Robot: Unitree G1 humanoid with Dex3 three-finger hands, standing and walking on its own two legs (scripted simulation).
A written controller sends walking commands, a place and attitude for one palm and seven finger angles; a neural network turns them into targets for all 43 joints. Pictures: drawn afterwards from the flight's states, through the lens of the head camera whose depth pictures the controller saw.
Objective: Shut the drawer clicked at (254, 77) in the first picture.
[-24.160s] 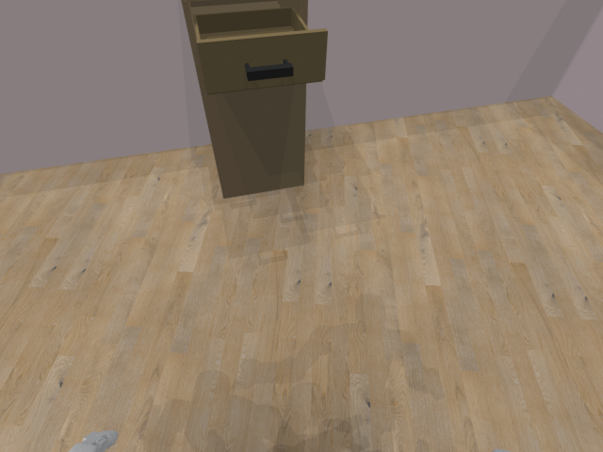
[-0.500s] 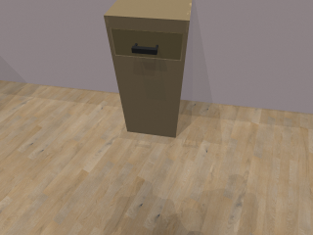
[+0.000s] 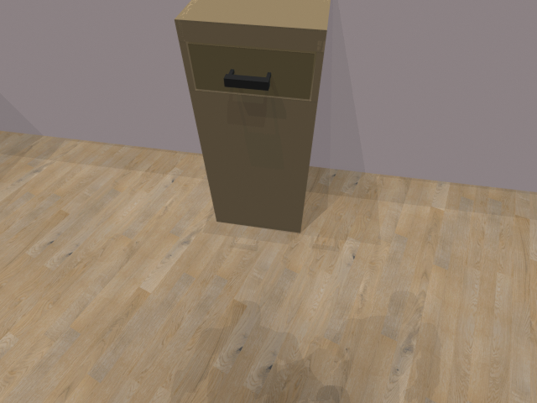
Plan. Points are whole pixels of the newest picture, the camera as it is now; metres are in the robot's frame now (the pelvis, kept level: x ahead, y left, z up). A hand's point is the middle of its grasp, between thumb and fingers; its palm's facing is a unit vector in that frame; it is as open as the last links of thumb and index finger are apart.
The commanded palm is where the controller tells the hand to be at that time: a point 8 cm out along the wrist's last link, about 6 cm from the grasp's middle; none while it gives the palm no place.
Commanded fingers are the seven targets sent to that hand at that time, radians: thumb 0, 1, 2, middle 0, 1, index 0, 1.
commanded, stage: look to check the result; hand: left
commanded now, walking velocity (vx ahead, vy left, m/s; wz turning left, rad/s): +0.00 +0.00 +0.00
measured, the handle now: (248, 78) +0.92 +0.11 -0.01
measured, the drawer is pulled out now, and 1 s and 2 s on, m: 0.00 0.00 0.00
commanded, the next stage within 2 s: stand and wait in 0.06 s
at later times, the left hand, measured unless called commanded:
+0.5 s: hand out of the picture +0.07 +0.22 -0.16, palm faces -0.01 -0.96 -0.29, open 7.4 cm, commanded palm none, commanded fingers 0.00 0.90 0.90 -0.20 -0.30 -0.20 -0.30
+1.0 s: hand out of the picture +0.08 +0.22 -0.16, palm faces -0.01 -0.95 -0.31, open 7.4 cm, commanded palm none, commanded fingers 0.00 0.90 0.90 -0.20 -0.30 -0.20 -0.30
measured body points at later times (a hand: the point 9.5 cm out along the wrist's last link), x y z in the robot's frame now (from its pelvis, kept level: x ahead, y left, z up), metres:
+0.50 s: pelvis +0.01 +0.00 +0.00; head +0.03 -0.01 +0.45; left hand +0.07 +0.27 -0.14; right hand +0.04 -0.26 -0.16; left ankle +0.00 +0.12 -0.75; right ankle +0.03 -0.11 -0.75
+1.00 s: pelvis +0.02 +0.00 +0.00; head +0.04 -0.01 +0.45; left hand +0.08 +0.27 -0.14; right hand +0.06 -0.27 -0.15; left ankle +0.00 +0.12 -0.75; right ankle +0.03 -0.11 -0.75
